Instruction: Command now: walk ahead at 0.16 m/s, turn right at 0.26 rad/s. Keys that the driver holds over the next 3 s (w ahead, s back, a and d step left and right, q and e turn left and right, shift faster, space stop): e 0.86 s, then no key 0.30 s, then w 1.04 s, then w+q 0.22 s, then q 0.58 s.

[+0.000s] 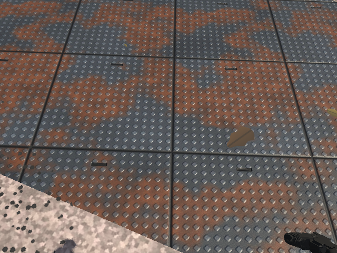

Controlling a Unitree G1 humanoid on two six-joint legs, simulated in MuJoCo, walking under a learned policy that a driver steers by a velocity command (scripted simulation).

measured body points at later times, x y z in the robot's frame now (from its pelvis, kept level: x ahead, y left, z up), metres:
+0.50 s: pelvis +0.05 -0.04 +0.01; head +0.08 -0.09 +0.46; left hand +0.25 +0.20 -0.07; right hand +0.13 -0.36 -0.11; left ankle +0.08 +0.10 -0.65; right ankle +0.05 -0.13 -0.73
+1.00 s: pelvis +0.08 -0.01 +0.01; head +0.12 -0.01 +0.46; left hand +0.37 +0.15 -0.09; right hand +0.03 -0.33 -0.08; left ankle +0.14 +0.08 -0.73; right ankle -0.02 -0.12 -0.65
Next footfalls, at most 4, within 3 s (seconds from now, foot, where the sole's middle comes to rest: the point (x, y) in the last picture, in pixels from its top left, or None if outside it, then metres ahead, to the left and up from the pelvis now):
0.34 right None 0.09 -0.14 -0.77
0.84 left None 0.17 0.06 -0.77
1.20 right None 0.02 -0.15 -0.77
1.56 left None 0.27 -0.01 -0.77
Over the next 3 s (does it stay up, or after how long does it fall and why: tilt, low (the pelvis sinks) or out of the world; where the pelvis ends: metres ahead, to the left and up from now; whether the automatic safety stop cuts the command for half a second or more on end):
stays up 0.68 -0.39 0.00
